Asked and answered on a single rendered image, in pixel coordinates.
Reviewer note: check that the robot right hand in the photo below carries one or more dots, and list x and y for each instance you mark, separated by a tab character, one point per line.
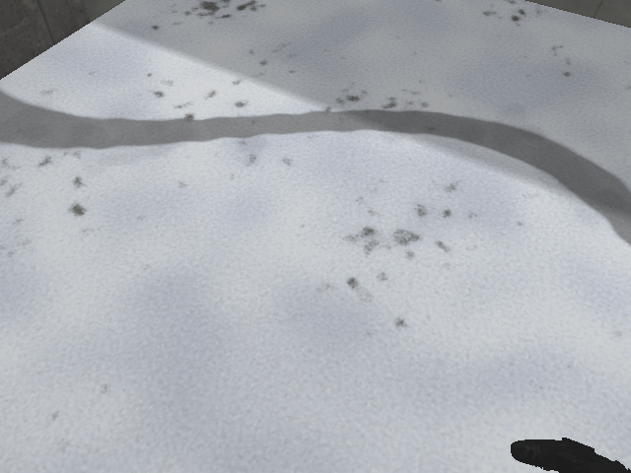
564	456

